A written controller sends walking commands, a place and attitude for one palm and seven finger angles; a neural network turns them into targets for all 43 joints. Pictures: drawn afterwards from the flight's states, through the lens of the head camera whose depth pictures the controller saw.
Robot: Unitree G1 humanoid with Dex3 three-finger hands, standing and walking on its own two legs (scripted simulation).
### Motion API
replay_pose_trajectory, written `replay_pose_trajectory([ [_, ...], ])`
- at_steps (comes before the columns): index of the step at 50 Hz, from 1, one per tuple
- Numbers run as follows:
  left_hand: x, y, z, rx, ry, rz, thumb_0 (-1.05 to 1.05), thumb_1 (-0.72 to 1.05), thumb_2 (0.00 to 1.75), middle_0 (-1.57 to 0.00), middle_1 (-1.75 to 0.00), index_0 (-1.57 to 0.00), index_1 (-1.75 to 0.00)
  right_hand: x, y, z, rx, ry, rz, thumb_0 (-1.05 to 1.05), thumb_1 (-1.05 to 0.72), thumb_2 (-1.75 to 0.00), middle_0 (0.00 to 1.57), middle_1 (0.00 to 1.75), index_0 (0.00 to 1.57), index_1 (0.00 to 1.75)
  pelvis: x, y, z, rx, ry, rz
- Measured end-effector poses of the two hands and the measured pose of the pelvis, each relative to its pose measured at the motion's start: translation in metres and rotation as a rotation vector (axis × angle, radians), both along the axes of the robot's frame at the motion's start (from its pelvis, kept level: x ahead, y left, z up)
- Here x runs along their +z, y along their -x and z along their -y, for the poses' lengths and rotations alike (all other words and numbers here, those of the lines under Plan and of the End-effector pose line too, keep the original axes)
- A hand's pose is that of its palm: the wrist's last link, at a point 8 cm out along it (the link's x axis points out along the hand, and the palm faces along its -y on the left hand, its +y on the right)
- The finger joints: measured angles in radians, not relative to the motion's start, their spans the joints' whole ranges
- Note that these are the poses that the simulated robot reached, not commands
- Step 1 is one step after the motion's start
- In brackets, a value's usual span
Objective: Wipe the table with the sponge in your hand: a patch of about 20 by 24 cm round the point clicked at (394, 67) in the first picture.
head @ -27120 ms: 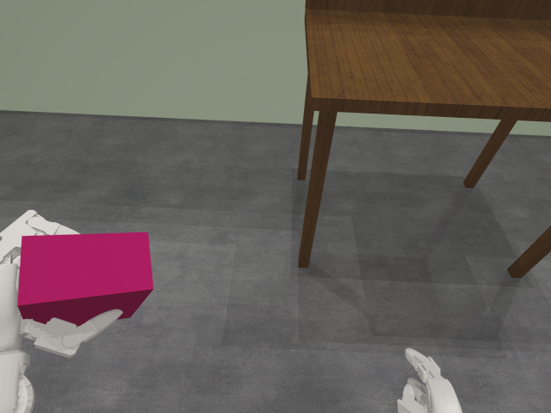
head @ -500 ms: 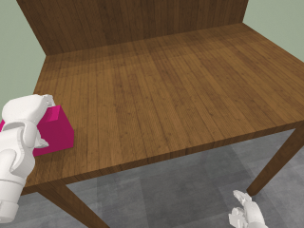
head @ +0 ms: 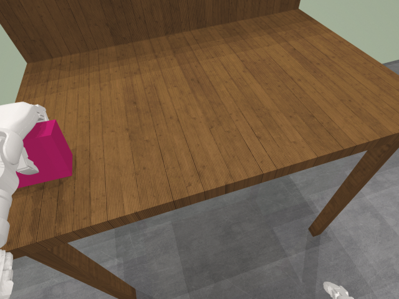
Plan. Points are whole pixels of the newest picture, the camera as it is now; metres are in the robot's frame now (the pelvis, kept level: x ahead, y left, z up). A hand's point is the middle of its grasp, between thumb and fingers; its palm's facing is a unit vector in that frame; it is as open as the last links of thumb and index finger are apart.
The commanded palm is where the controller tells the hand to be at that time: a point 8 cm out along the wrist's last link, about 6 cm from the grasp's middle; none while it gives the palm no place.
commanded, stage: wipe forward along the first lane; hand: left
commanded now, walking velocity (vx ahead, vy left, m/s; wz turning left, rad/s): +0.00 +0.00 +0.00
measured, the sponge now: (31, 161) +0.33 +0.39 +0.09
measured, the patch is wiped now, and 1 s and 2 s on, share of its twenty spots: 0.15 0.25 0.25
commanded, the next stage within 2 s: slide across to the middle lane in 0.82 s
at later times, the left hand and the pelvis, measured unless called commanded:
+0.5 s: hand (26, 127) +0.38 +0.40 +0.14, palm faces -0.14 +0.03 -0.99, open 10.3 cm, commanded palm +0.39 +0.41 +0.16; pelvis -0.01 +0.00 -0.01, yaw +0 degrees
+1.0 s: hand (28, 113) +0.43 +0.43 +0.14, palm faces -0.18 +0.01 -0.98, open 10.3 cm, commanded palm +0.43 +0.42 +0.17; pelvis +0.02 +0.03 +0.00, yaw -1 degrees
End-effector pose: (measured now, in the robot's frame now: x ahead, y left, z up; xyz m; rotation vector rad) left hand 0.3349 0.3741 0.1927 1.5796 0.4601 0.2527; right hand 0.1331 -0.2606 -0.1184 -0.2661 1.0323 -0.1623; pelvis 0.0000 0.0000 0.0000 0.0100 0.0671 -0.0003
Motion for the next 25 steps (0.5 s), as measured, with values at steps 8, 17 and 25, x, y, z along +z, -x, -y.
replay_pose_trajectory([
  [8, 0.000, -0.011, -0.004, -0.007, -0.008, -0.006, 0.03, -0.58, 1.06, -0.76, -1.29, -0.77, -1.31, -0.009, 0.030, 0.010, -0.044, 0.006, -0.067, 0.01, -0.91, -0.90, 0.20, 0.30, 0.21, 0.30, -0.004, 0.005, 0.003, -0.001, -0.003, -0.036],
  [17, 0.001, -0.022, -0.009, 0.001, -0.014, -0.001, 0.03, -0.58, 1.06, -0.76, -1.29, -0.77, -1.31, -0.013, 0.053, 0.014, -0.087, 0.009, -0.111, 0.01, -0.91, -0.90, 0.20, 0.30, 0.21, 0.30, -0.006, 0.011, 0.002, -0.006, -0.003, -0.065],
  [25, 0.004, -0.037, -0.016, 0.012, -0.024, -0.009, 0.04, -0.58, 1.06, -0.76, -1.29, -0.77, -1.31, -0.012, 0.066, 0.013, -0.109, 0.025, -0.137, 0.01, -0.91, -0.90, 0.20, 0.30, 0.21, 0.30, -0.007, 0.013, -0.002, -0.007, 0.001, -0.090],
])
